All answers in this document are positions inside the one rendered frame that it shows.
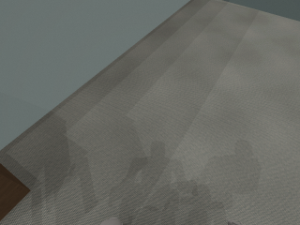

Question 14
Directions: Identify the cupboard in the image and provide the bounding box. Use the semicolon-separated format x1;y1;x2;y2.
0;163;31;221

